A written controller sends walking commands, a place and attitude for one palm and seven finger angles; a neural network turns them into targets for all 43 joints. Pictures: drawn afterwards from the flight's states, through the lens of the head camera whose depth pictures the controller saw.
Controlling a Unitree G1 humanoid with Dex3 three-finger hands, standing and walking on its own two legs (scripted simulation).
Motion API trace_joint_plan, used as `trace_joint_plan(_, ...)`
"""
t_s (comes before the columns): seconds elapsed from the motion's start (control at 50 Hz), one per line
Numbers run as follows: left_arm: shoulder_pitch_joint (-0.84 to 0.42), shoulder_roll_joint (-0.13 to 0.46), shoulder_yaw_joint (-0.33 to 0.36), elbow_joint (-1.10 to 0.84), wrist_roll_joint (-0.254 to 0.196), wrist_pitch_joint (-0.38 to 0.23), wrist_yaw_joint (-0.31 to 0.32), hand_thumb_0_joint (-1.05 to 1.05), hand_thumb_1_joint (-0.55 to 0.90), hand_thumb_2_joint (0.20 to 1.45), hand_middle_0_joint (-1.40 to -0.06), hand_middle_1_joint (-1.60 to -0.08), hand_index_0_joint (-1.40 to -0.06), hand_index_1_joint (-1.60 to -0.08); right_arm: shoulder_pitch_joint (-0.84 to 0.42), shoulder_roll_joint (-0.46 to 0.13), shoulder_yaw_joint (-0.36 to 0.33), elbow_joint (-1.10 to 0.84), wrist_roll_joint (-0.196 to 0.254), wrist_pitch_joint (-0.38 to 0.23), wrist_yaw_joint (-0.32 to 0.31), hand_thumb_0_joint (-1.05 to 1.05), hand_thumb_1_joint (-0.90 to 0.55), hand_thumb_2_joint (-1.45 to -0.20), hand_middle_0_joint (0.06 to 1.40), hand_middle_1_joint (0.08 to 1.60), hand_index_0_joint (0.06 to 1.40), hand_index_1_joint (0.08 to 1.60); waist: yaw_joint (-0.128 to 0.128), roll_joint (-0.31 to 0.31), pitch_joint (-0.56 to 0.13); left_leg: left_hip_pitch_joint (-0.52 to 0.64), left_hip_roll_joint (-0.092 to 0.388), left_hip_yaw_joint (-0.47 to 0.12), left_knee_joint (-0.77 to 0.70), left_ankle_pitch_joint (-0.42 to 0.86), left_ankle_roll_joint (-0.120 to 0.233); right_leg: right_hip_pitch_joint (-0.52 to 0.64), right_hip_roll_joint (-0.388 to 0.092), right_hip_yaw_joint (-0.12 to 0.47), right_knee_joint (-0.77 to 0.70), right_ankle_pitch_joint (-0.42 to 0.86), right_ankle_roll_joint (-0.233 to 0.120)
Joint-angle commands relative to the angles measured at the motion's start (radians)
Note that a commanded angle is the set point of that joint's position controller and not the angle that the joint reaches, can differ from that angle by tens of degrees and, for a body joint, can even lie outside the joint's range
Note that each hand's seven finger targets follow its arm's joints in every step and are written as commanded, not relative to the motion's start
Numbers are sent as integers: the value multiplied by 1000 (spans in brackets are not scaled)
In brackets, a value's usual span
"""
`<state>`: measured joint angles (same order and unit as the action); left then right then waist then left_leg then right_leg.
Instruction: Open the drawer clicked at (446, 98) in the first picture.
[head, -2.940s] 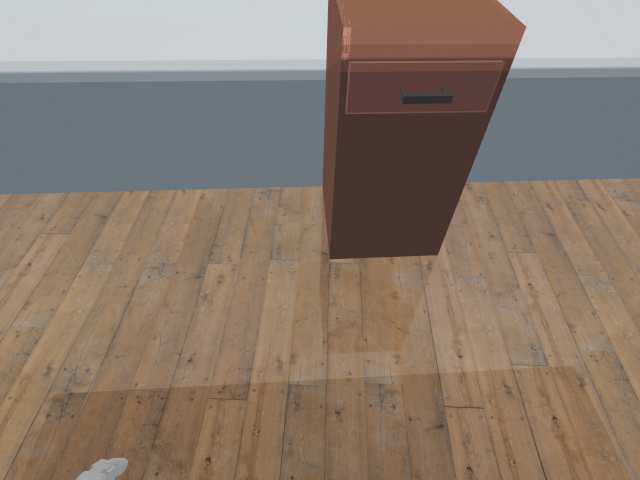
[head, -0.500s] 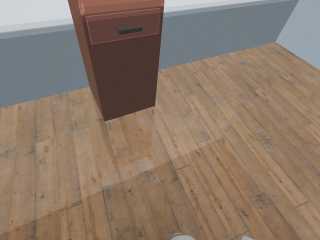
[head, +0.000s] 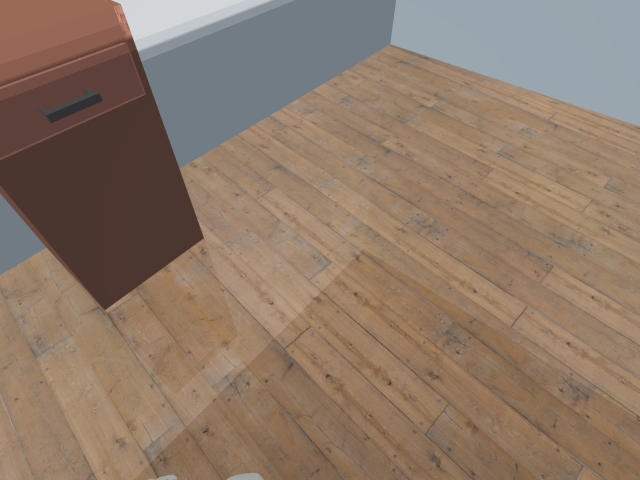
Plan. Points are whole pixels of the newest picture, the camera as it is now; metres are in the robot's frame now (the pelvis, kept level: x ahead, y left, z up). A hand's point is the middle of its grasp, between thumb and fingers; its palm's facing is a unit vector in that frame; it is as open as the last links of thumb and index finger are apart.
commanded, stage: walk to a spot facing it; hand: left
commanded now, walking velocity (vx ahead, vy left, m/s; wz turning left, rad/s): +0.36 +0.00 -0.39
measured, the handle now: (69, 103) +0.92 +0.65 -0.03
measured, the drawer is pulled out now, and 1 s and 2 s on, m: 0.00 0.00 0.00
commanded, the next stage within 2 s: turn to face it in 1.16 s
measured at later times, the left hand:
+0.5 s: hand (183, 390) +0.28 +0.24 -0.17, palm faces -0.17 -0.97 -0.16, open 7.4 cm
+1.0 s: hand (306, 259) +0.55 +0.05 -0.16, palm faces -0.38 -0.91 -0.19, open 7.2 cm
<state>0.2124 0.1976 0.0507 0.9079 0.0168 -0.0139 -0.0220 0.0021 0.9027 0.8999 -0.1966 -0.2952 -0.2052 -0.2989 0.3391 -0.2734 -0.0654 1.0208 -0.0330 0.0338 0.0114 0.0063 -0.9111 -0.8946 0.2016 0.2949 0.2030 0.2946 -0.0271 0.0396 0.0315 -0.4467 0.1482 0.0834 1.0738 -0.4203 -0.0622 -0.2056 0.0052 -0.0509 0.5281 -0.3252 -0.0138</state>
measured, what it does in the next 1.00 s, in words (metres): walks ahead, turning right: left foot, then right foot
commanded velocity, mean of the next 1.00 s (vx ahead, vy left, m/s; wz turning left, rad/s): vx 0.36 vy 0.00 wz -0.33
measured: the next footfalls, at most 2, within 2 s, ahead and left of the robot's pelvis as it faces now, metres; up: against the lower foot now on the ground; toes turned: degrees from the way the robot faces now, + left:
left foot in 0.26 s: +0.25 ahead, +0.13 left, +0.00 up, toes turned +1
right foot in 0.84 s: +0.43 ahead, -0.17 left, +0.00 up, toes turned -31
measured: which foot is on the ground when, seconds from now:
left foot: up 0.00-0.24, down 0.26-0.86, up 0.88-1.00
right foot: down 0.00-0.26, up 0.28-0.82, down 0.84-1.00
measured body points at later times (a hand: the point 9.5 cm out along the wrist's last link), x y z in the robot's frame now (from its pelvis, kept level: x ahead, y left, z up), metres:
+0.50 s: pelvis +0.19 +0.06 +0.01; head +0.20 +0.08 +0.46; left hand +0.29 +0.29 -0.15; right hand +0.15 -0.18 -0.12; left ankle +0.21 +0.13 -0.73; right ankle +0.15 -0.09 -0.63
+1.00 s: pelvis +0.38 -0.07 +0.00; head +0.41 -0.08 +0.45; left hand +0.57 +0.10 -0.15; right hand +0.25 -0.24 -0.16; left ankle +0.38 +0.10 -0.63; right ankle +0.40 -0.15 -0.73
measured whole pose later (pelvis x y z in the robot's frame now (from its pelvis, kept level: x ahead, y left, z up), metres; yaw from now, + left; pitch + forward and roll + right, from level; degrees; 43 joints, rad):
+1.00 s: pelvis +0.38 -0.07 +0.00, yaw -25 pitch -1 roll +0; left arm 0.15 0.17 0.08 1.00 0.00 -0.07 0.01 -0.02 0.93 0.90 -0.20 -0.30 -0.21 -0.30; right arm 0.35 -0.13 -0.06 1.09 -0.03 -0.03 -0.01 0.00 -0.91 -0.89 0.20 0.29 0.20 0.29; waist -0.04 0.00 0.07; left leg -0.44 0.17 0.07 1.26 -0.35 -0.03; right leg -0.31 0.03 -0.14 0.55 -0.23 -0.09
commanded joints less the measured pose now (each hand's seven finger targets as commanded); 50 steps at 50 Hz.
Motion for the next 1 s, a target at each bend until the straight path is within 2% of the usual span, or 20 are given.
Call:
trace_joint_plan(0.0, 71, 197, 43, -2, 6, -34, 18, 0, 900, 900, -200, -300, -200, -300, -132, -46, -10, -148, 0, -54, 8, 0, -900, -900, 200, 300, 200, 300, 39, -175, 50, -196, 9, -1, -61, 126, -22, 61, -240, 266, -318, 96, -154)
trace_joint_plan(0.14, 76, 217, 48, 40, 13, -41, 22, 0, 900, 900, -200, -300, -200, -300, -179, -23, -8, -185, 13, -78, 20, 0, -900, -900, 200, 300, 200, 300, 28, -189, 57, -25, -36, 11, -350, 172, 0, 13, -226, 265, -286, 91, -136)
trace_joint_plan(0.18, 48, 221, 55, 40, 8, -37, 22, 0, 900, 900, -200, -300, -200, -300, -107, -35, -13, -160, 14, -87, 12, 0, -900, -900, 200, 300, 200, 300, -11, -148, 40, 154, -64, 31, -451, 214, 7, -51, -200, 257, -221, 93, -118)
trace_joint_plan(0.2, 30, 208, 57, 41, 6, -35, 21, 0, 900, 900, -200, -300, -200, -300, 4, -61, -19, -122, 11, -94, 1, 0, -900, -900, 200, 300, 200, 300, -64, -102, 5, 307, -77, 32, -518, 223, 10, -91, -154, 224, -92, 149, -94)
trace_joint_plan(0.22, 57, 151, 50, 39, 0, -32, 16, 0, 900, 900, -200, -300, -200, -300, 150, -136, -35, -78, 1, -104, -16, 0, -900, -900, 200, 300, 200, 300, -112, 74, -96, 499, 12, -75, -610, 133, 34, -147, -66, 169, 179, 160, -63)
trace_joint_plan(0.24, 128, 71, 37, 30, -10, -23, 5, 0, 900, 900, -200, -300, -200, -300, 250, -257, -59, -58, -10, -106, -24, 0, -900, -900, 200, 300, 200, 300, -113, 401, -185, 639, 310, -460, -753, 10, 106, -344, 67, 21, 537, -234, -2)
trace_joint_plan(0.26, 109, 91, 38, 14, -3, -24, 7, 0, 900, 900, -200, -300, -200, -300, 222, -229, -40, -57, -5, -98, -29, 0, -900, -900, 200, 300, 200, 300, -99, 362, -173, 561, 370, -602, -878, -194, 144, -416, 42, 98, 706, -257, -16)
trace_joint_plan(0.28, 42, 102, 43, 20, 1, -23, 4, 0, 900, 900, -200, -300, -200, -300, 138, -174, -31, -68, 0, -98, -35, 0, -900, -900, 200, 300, 200, 300, -85, 256, -80, 444, 357, -564, -914, -276, 143, -449, -15, 111, 792, -153, -25)
trace_joint_plan(0.32, 25, 79, 46, 39, 14, -16, -16, 0, 900, 900, -200, -300, -200, -300, 23, -61, -3, -83, 1, -111, -34, 0, -900, -900, 200, 300, 200, 300, -16, 108, 63, 255, 259, -338, -924, -135, 104, -432, -88, 96, 781, 16, -14)
trace_joint_plan(0.38, 101, 38, 43, 72, 18, 12, -17, 0, 900, 900, -200, -300, -200, -300, 15, -6, 5, -56, 9, -130, -41, 0, -900, -900, 200, 300, 200, 300, 31, 89, 24, 238, 192, -105, -902, 111, 82, -376, -93, 72, 743, 101, 12)
trace_joint_plan(0.54, -47, 12, 42, 18, 22, 28, -23, 0, 900, 900, -200, -300, -200, -300, 118, 10, -5, 13, 13, -134, -40, 0, -900, -900, 200, 300, 200, 300, 9, 37, 72, 408, 210, 32, -922, 266, 164, -563, -142, 23, 547, 203, 48)
trace_joint_plan(0.7, -244, -17, 22, -29, 16, 5, -24, 0, 900, 900, -200, -300, -200, -300, 222, 6, 3, 76, -3, -117, -37, 0, -900, -900, 200, 300, 200, 300, -51, 87, 135, 482, 213, 162, -842, 559, 163, -448, -89, -86, 191, 147, -5)
trace_joint_plan(0.74, -193, 1, 24, -15, 16, -4, -20, 0, 900, 900, -200, -300, -200, -300, 217, -9, -3, 78, -3, -112, -36, 0, -900, -900, 200, 300, 200, 300, -20, 99, 90, 516, 216, 202, -737, 794, 154, -350, -40, -127, 139, 80, -37)
trace_joint_plan(0.78, 11, 34, 37, 49, 21, -22, -13, 0, 900, 900, -200, -300, -200, -300, 172, -39, -9, 65, 5, -110, -36, 0, -900, -900, 200, 300, 200, 300, 82, 91, -48, 504, 191, 244, -469, 1015, 115, -70, 24, -166, 41, 107, -72)
trace_joint_plan(0.8, 170, 100, 55, 98, 25, -37, -6, 0, 900, 900, -200, -300, -200, -300, 156, -36, -8, 54, 16, -111, -27, 0, -900, -900, 200, 300, 200, 300, 155, 22, -161, 321, 164, 249, -233, 878, 77, 236, -24, -101, 1, 198, -97)
trace_joint_plan(0.82, 293, 226, 85, 126, 21, -47, 11, 0, 900, 900, -200, -300, -200, -300, 183, 37, 5, 20, 33, -116, -19, 0, -900, -900, 200, 300, 200, 300, 182, -208, -302, -28, 21, 231, 91, 139, 28, 557, -326, 331, -43, 264, -203)
trace_joint_plan(0.84, 333, 280, 86, 139, -9, -42, 21, 0, 900, 900, -200, -300, -200, -300, 93, 44, 8, -23, 34, -114, -26, 0, -900, -900, 200, 300, 200, 300, 177, -194, -289, -194, -69, 89, 329, -183, 26, 556, -454, 587, -148, 513, -284)
trace_joint_plan(0.86, 252, 267, 83, 120, -10, -40, 26, 0, 900, 900, -200, -300, -200, -300, 70, 39, 0, -23, 29, -113, -27, 0, -900, -900, 200, 300, 200, 300, 149, -168, -262, -200, -16, -30, 371, -81, 39, 436, -449, 513, -185, 399, -267)
trace_joint_plan(0.92, 68, 106, 35, 93, -5, -55, 32, 0, 900, 900, -200, -300, -200, -300, 44, 76, 1, 9, 5, -83, -26, 0, -900, -900, 200, 300, 200, 300, 38, -30, -19, -126, 59, -50, 242, 106, 35, 18, -319, 277, -274, 268, -175)
trace_joint_plan(0.98, 45, 53, 31, 90, 8, -67, 35, 0, 900, 900, -200, -300, -200, -300, 115, 107, 2, 29, -3, -57, -18, 0, -900, -900, 200, 300, 200, 300, -14, -111, -17, -63, 54, -21, 99, 145, 17, -90, -246, 140, -308, 232, -156)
